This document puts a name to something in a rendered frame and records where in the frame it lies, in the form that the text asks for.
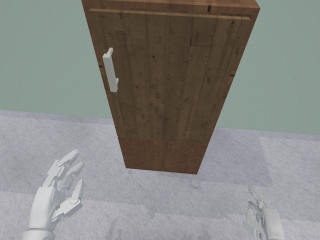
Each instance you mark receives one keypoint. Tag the robot right hand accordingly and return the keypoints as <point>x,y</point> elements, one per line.
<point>268,224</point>

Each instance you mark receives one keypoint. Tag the handle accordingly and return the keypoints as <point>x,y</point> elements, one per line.
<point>109,68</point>

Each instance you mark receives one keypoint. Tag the robot left forearm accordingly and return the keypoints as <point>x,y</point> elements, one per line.
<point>38,234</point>

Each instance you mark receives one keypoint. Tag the robot left hand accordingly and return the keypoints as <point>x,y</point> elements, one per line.
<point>51,194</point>

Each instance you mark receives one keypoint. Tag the cupboard door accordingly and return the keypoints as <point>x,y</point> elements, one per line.
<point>173,69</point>

